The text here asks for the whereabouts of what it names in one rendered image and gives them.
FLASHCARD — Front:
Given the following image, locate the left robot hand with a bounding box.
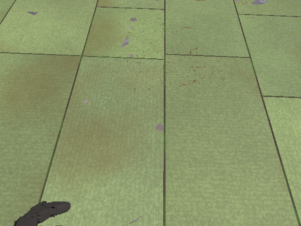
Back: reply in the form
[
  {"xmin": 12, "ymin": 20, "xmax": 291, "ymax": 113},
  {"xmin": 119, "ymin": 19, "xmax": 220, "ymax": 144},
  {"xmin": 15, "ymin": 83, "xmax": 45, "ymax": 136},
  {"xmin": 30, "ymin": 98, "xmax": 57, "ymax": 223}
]
[{"xmin": 14, "ymin": 201, "xmax": 71, "ymax": 226}]

